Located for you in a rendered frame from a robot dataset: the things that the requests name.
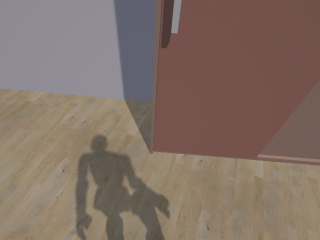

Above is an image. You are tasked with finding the wardrobe door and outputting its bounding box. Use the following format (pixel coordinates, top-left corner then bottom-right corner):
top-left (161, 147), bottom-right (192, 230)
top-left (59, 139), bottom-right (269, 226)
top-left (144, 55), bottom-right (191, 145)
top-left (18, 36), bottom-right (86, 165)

top-left (260, 80), bottom-right (320, 160)
top-left (153, 0), bottom-right (320, 159)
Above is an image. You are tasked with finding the handle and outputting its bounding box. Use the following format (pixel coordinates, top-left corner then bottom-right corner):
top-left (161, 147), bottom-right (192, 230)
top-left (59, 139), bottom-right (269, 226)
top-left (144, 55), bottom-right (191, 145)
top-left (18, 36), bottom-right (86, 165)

top-left (171, 0), bottom-right (182, 34)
